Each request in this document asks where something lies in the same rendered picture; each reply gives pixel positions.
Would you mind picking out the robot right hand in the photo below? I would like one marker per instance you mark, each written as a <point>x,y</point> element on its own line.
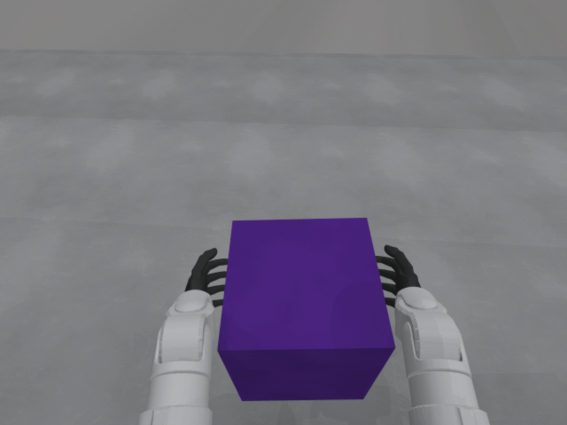
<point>403,276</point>

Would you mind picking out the carton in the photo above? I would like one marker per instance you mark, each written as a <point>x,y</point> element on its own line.
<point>303,314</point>

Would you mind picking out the robot left hand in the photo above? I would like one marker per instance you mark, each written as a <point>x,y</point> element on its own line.
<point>200,278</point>

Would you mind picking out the right robot forearm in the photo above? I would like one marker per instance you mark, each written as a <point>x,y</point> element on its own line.
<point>437,368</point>

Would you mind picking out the left robot forearm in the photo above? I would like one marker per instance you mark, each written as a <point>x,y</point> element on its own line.
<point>181,367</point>

